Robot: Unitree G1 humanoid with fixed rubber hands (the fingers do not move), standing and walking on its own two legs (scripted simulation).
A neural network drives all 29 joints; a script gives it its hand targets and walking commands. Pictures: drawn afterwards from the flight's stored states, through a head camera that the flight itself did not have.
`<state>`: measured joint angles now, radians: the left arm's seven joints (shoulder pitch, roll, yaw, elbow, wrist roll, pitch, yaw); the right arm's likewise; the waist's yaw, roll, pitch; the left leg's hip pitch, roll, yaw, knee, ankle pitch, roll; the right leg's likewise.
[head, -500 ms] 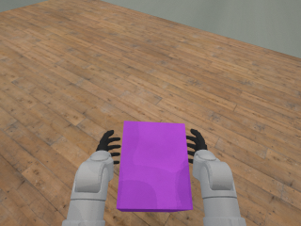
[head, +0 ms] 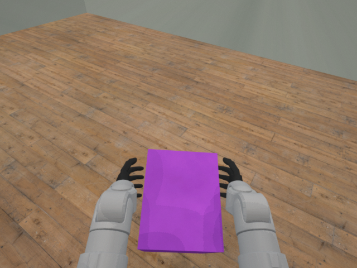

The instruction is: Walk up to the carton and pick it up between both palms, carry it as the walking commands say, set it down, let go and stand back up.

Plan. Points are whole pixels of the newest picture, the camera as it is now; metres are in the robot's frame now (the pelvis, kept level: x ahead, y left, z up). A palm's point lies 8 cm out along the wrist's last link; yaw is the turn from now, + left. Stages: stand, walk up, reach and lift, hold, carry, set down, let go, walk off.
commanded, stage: carry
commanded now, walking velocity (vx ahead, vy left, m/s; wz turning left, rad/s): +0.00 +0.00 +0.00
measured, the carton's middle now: (177, 206) +0.30 -0.01 -0.04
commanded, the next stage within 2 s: none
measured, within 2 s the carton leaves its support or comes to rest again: neither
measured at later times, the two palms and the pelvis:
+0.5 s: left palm (126, 191) +0.30 +0.11 +0.04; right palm (234, 183) +0.31 -0.14 +0.05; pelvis +0.01 -0.01 +0.00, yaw +0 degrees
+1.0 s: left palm (129, 189) +0.31 +0.10 +0.04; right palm (236, 184) +0.31 -0.15 +0.04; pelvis +0.01 -0.02 +0.00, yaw +0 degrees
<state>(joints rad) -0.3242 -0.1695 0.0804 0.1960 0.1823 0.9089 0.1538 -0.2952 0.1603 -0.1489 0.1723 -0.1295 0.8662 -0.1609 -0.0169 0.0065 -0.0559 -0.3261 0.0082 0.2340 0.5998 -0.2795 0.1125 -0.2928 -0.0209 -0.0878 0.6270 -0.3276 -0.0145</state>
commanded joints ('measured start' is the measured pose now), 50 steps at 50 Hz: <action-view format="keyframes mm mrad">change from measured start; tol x16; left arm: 1 -681 -832 -394 -252 -261 -162 -216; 17 -666 -864 -533 -453 -371 -118 -204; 18 -562 -884 -494 -267 -307 -112 -213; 27 -695 -873 -512 -405 -345 -124 -212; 40 -548 -885 -380 -108 -224 -178 -214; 43 -588 -980 -565 -354 -398 -128 -223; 47 -652 -843 -378 -146 -233 -196 -218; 50 -632 -930 -564 -442 -396 -138 -221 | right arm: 1 -608 856 453 -138 231 -98 247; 3 -739 900 589 -397 346 -73 235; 5 -597 853 462 -178 239 -64 234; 12 -671 877 549 -330 312 -72 222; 21 -453 909 496 -120 262 -52 233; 36 -661 917 561 -281 308 -58 240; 38 -688 833 398 -103 202 -117 240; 43 -712 919 629 -422 346 -100 226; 47 -518 835 369 -3 135 -147 225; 50 -675 922 635 -406 345 -91 227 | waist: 1 4 -65 -412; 50 6 -46 -488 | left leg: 1 137 159 -205 -120 173 -42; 25 222 194 -225 -74 317 -46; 28 258 201 -248 -77 531 -41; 34 201 181 -236 -101 256 -43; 43 251 199 -225 -50 496 -45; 50 239 202 -239 -44 383 -31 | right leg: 1 131 -108 129 -97 238 -70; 19 113 -127 180 -80 429 -95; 38 83 -108 146 -86 162 -87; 50 141 -121 160 -78 394 -80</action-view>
